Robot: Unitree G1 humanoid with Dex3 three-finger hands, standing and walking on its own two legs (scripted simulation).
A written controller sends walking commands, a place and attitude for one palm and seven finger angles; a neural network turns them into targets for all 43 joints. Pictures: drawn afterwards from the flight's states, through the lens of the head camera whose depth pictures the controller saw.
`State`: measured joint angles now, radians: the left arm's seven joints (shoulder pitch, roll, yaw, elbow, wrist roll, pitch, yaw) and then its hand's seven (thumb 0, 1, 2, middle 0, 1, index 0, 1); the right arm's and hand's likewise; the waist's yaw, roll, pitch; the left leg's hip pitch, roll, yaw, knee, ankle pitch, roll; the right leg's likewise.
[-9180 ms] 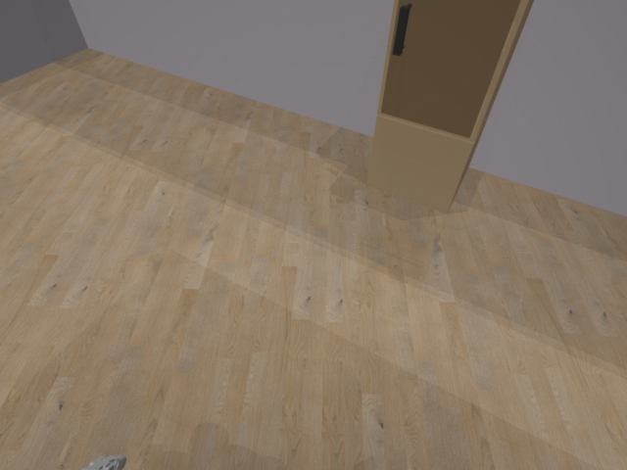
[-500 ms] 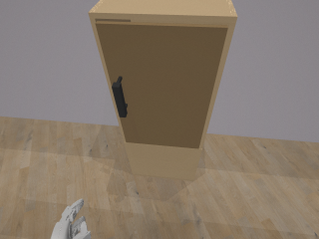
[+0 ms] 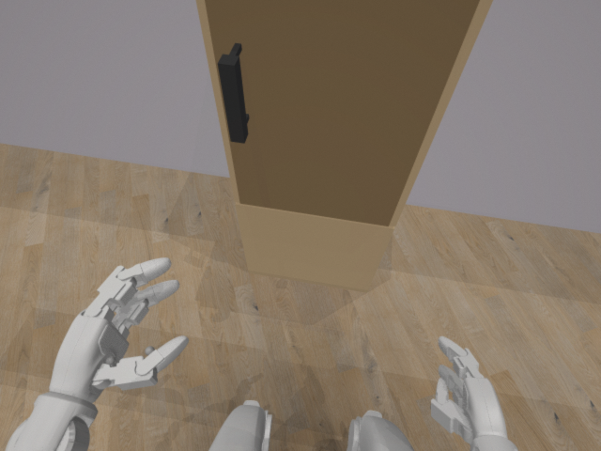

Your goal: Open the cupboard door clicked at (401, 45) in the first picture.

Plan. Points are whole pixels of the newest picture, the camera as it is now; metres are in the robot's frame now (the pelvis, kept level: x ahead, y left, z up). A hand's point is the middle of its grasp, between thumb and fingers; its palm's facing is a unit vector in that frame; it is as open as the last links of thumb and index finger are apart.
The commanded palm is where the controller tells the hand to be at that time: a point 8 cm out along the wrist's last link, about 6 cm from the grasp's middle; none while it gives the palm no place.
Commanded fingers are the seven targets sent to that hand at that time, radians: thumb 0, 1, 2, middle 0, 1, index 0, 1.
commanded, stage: raise the hand with hooked fingers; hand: left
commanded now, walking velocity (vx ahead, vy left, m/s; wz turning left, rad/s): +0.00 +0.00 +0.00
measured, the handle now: (238, 94) +0.63 +0.17 +0.09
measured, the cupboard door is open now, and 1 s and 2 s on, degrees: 0 0 0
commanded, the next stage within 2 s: move the hooked fingers beside the handle in 1.46 s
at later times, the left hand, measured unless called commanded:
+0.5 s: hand (111, 302) +0.26 +0.25 +0.08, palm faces -0.06 -1.00 -0.06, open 12.9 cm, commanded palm +0.24 +0.30 +0.09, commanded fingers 0.00 -0.45 0.32 -0.30 -1.17 -0.30 -1.17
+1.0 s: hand (80, 243) +0.31 +0.29 +0.11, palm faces -0.05 -1.00 -0.05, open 14.0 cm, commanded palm +0.28 +0.33 +0.11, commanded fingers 0.00 -0.50 0.30 -0.30 -1.20 -0.30 -1.20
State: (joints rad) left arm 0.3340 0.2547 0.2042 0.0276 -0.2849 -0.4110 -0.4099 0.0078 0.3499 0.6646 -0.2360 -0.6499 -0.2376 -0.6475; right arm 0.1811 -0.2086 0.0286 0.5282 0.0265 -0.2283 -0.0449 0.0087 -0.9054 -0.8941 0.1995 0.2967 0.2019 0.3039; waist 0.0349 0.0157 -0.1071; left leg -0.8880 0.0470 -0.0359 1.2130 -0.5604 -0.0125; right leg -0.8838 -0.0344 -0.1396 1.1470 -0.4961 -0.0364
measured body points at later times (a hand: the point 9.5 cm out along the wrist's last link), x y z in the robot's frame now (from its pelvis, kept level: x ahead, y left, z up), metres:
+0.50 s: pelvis +0.01 +0.02 +0.03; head +0.07 +0.03 +0.48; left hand +0.25 +0.30 +0.08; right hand +0.18 -0.24 -0.03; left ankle +0.02 +0.12 -0.64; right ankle +0.04 -0.11 -0.64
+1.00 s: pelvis +0.02 +0.02 +0.04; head +0.08 +0.03 +0.49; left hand +0.30 +0.34 +0.12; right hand +0.17 -0.23 -0.03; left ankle +0.02 +0.12 -0.64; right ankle +0.04 -0.11 -0.64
